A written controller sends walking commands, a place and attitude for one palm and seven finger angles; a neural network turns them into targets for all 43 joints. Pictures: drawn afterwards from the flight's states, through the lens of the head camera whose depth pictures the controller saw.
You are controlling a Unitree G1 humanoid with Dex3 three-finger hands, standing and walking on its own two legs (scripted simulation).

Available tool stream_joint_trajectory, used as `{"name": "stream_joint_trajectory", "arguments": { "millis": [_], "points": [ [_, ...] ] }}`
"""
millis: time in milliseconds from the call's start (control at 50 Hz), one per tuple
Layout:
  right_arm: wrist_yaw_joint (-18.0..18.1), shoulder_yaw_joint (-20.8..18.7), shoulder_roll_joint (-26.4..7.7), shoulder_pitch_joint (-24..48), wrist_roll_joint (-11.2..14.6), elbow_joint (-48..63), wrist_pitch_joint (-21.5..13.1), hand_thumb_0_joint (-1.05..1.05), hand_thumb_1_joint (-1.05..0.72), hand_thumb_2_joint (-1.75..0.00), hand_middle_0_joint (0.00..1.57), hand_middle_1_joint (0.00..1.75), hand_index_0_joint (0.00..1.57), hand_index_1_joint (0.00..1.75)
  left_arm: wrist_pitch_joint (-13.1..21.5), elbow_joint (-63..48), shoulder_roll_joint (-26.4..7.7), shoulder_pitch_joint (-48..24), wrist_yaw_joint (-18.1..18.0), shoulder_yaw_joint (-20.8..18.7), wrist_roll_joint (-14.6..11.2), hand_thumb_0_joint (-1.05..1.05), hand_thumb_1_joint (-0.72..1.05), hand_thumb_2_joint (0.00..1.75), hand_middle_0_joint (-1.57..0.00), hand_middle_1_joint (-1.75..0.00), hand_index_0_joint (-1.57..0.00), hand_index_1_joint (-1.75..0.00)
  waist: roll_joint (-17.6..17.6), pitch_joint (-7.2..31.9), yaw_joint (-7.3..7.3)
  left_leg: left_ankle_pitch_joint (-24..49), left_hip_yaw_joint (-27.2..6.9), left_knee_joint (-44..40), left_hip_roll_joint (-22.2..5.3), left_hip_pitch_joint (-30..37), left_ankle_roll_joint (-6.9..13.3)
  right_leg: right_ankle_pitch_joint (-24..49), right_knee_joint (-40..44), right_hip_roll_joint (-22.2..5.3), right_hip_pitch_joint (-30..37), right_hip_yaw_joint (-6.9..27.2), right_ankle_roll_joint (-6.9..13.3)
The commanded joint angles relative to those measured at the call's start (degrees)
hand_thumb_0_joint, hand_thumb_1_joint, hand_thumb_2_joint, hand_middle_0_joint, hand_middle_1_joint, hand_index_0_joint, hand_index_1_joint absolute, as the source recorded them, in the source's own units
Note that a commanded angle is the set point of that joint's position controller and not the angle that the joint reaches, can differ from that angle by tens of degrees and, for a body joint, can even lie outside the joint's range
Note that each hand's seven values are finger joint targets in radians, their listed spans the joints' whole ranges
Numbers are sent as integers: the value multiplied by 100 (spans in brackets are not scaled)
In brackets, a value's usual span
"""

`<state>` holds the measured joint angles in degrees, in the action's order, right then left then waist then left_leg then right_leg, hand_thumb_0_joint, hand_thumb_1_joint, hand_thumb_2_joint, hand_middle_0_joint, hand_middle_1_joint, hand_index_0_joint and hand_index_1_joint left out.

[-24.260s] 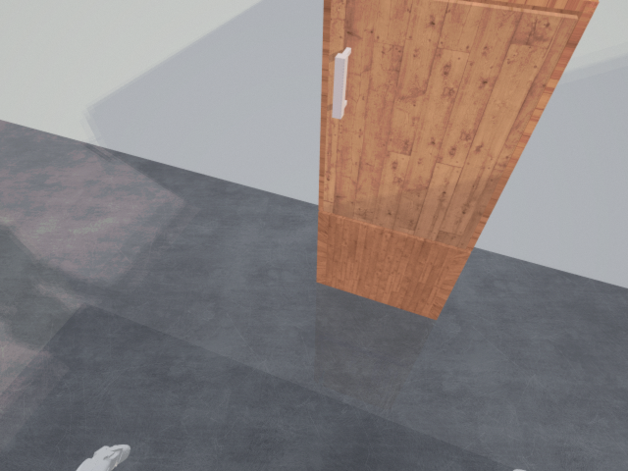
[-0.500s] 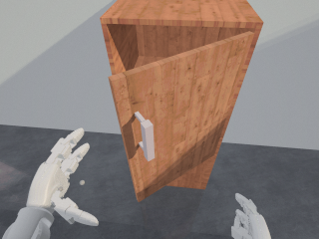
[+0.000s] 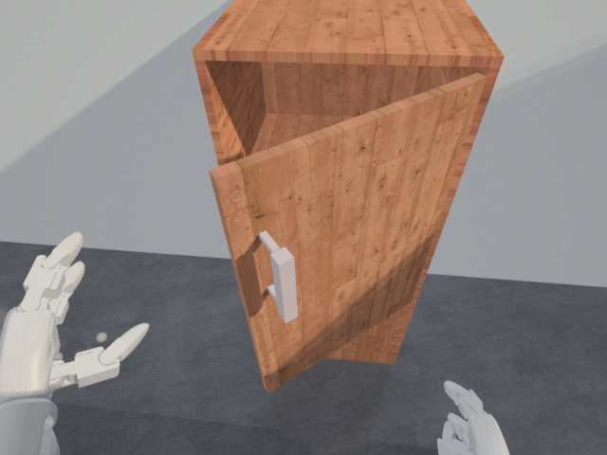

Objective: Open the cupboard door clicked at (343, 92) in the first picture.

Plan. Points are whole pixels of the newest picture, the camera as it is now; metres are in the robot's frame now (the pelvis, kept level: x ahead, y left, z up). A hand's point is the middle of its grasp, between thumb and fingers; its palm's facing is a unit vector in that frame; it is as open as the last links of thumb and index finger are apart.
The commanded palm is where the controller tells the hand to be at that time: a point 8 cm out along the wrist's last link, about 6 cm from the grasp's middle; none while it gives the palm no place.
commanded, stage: draw the hand back to the body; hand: left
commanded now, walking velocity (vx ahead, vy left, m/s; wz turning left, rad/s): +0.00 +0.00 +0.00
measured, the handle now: (277, 277) +0.32 +0.08 +0.08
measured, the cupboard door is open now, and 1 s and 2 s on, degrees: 39 39 39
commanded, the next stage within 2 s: step back with the hand held close in 0.60 s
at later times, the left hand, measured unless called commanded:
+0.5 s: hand (96, 332) +0.19 +0.24 +0.14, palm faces +0.43 -0.81 -0.39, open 7.5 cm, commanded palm +0.14 +0.28 +0.17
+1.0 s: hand (95, 344) +0.18 +0.24 +0.14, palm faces +0.31 -0.81 -0.49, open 7.4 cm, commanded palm +0.12 +0.28 +0.17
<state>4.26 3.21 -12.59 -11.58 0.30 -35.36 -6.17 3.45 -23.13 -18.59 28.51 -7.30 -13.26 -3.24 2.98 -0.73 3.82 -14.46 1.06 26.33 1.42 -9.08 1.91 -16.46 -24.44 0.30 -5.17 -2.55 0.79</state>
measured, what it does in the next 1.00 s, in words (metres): stands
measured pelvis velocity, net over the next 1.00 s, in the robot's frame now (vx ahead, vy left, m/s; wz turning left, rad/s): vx -0.02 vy -0.01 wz -0.03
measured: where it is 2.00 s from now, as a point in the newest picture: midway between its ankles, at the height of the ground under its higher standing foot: outside the picture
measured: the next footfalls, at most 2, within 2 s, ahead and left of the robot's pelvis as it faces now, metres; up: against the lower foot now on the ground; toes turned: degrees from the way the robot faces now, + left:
right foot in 1.92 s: -0.36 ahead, -0.07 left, +0.00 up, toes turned -4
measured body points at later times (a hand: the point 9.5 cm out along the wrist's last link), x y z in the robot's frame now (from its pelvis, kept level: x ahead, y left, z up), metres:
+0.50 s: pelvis +0.00 -0.02 +0.00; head -0.01 -0.04 +0.45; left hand +0.16 +0.28 +0.16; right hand +0.19 -0.24 -0.09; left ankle +0.00 +0.09 -0.74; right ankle -0.03 -0.11 -0.74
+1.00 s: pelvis -0.02 -0.01 +0.00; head -0.01 -0.03 +0.45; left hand +0.16 +0.28 +0.17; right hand +0.16 -0.26 -0.08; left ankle +0.00 +0.09 -0.74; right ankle -0.03 -0.11 -0.74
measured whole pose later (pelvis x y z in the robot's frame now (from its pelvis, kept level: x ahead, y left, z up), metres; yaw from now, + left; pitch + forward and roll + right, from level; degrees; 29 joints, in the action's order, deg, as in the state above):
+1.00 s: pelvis -0.02 -0.01 +0.00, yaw -2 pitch +0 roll -1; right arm 4.1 -0.5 -14.1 -8.7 1.5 -32.1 0.7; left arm 7.0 -25.7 -22.2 32.2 -5.9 -19.9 -3.3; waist 2.8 -2.6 1.1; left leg -12.1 2.1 26.5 -0.7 -13.9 0.9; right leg -13.3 -24.2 2.2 -10.4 -1.6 1.6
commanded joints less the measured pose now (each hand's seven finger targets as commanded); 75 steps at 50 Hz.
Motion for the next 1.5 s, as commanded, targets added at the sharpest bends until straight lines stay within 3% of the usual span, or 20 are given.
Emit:
{"name": "stream_joint_trajectory", "arguments": {
  "millis": [0,140,200,260,560,680,700,720,740,780,820,920,1120,1220,1280,1340,1380,1400,1440,1480],
  "points": [
    [42,-344,-619,753,-19,904,-254,0,-90,-90,20,30,20,30,425,-1208,-960,-324,-61,-845,-3,0,55,75,-19,-30,-19,-30,-8,560,-2,1761,-222,-380,-281,481,-113,1517,390,-30,-48,107,50],
    [29,-377,-618,784,4,844,-220,0,-90,-90,20,30,20,30,485,-1269,-1227,-526,-83,-1208,-25,0,80,86,-20,-30,-20,-30,234,488,7,1814,-209,-432,-281,542,-132,1556,484,-35,-2,122,51],
    [44,-401,-616,807,14,831,-193,0,-90,-90,20,30,20,30,490,-1100,-1275,-565,-80,-1348,-71,0,90,90,-20,-30,-20,-30,-34,442,13,1657,-163,-429,-268,549,-98,1542,549,-23,-41,135,30],
    [27,-410,-634,794,17,813,-161,0,-90,-90,20,30,20,30,472,-916,-985,-502,-33,-1075,-73,0,90,90,-20,-30,-20,-30,44,285,-39,1613,-144,-460,-269,573,-91,1507,594,-28,-120,134,15],
    [50,-429,-588,860,12,766,-211,0,-90,-90,20,30,20,30,582,-1073,-1176,-580,-51,-1200,-58,0,90,90,-20,-30,-20,-30,246,399,1,1471,-66,-412,-201,646,-52,1593,713,-69,-35,245,9],
    [50,-461,-608,878,15,765,-181,0,-90,-90,20,30,20,30,573,-828,-1090,-558,-11,-1142,-96,0,90,90,-20,-30,-20,-30,-136,252,-13,1346,-45,-440,-212,624,-9,1519,785,-60,-120,262,-34],
    [40,-448,-626,938,26,826,-229,0,-90,-90,20,30,20,30,660,-1480,-1303,-1075,-26,-1211,-89,0,90,90,-20,-30,-20,-30,36,468,-7,1329,-73,-421,-193,696,-10,1498,785,-76,-55,301,-30],
    [41,-364,-645,769,98,994,-131,0,-90,-90,20,30,20,30,935,-1628,-2343,-1888,-110,-2241,-22,0,90,90,-20,-30,-20,-30,230,-220,-204,982,-254,-234,-273,348,54,1776,1056,-355,-720,771,-12],
    [43,-446,-641,820,43,819,-53,0,-90,-90,20,30,20,30,951,-1062,-1658,-1069,-6,-1729,-45,0,90,90,-20,-30,-20,-30,-304,12,-240,994,-335,-65,-310,275,64,1954,987,-489,-633,780,-15],
    [1,-514,-690,747,54,941,111,0,-90,-90,20,30,20,30,795,-797,-1223,-189,79,-1361,-17,0,90,90,-20,-30,-20,-30,-569,275,-258,1372,-219,90,-337,380,62,2649,776,-563,-559,730,-100],
    [2,-561,-748,768,60,1008,214,0,-90,-90,20,30,20,30,802,-1005,-1206,56,88,-1349,-18,0,90,90,-20,-30,-20,-30,-177,639,-254,1896,-177,79,-404,427,49,2974,524,-581,-400,594,-128],
    [58,-618,-727,747,88,1161,428,0,-90,-90,20,30,20,30,758,-1500,-1574,266,-23,-1668,-11,0,90,90,-20,-30,-20,-30,-188,1106,-285,2573,-202,142,-585,363,7,3245,147,-542,-302,569,-110],
    [121,-636,-753,673,74,1337,366,0,-90,-90,20,30,20,30,875,-1902,-1658,520,-190,-1874,9,0,90,90,-20,-30,-20,-30,349,900,-261,1252,-652,-340,-797,-746,68,1396,-200,-256,-343,566,-81],
    [108,-631,-839,607,36,1353,190,0,-90,-90,20,30,20,30,1002,-1728,-1515,448,-212,-1910,147,0,90,90,-20,-30,-20,-30,723,399,-290,-1594,-1052,-1143,-1108,-2651,337,350,-880,-13,367,493,-138],
    [99,-636,-853,506,33,1338,84,0,-90,-90,20,30,20,30,1048,-1632,-1372,168,-214,-1810,222,0,90,90,-20,-30,-20,-30,417,171,-340,-2409,-1035,-1080,-1103,-3256,370,-247,-956,-2,363,568,-129],
    [98,-662,-780,390,10,1280,6,0,-90,-90,20,30,20,30,1103,-1715,-1446,-18,-238,-1795,254,0,90,90,-20,-30,-20,-30,-286,128,-397,-2165,-735,-161,-636,-2510,176,-1232,51,-380,-750,1180,108],
    [65,-662,-719,264,-7,1090,-26,0,-90,-90,20,30,20,30,1148,-1922,-1519,-132,-298,-1703,210,0,90,90,-20,-30,-20,-30,-1003,266,-455,-1162,-359,1541,-161,-949,-107,-1775,1010,-1167,-2442,1987,534],
    [41,-638,-674,206,-26,969,-30,0,-90,-90,20,30,20,30,1164,-2014,-1540,-267,-338,-1669,203,0,90,90,-20,-30,-20,-30,-1218,374,-482,-909,-266,2158,-96,-492,-154,-1540,1104,-1493,-2791,2012,662],
    [40,-589,-625,177,-46,900,-37,0,-90,-90,20,30,20,30,1138,-1989,-1544,-313,-398,-1668,188,0,90,90,-20,-30,-20,-30,-1195,532,-529,-927,-342,2099,-206,-189,-107,-1116,887,-1542,-2920,1665,592],
    [109,-565,-713,286,-42,957,-38,0,-90,-90,20,30,20,30,1125,-2130,-1617,-492,-411,-1744,171,0,90,90,-20,-30,-20,-30,-455,175,-531,-1182,-674,453,-434,-472,-9,-1392,158,-834,-2860,1068,193]
  ]
}}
